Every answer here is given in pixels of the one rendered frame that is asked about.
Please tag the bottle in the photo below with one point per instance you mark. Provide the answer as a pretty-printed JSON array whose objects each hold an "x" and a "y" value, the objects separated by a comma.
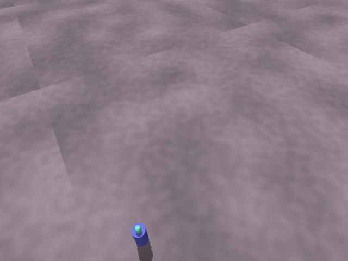
[{"x": 139, "y": 234}]

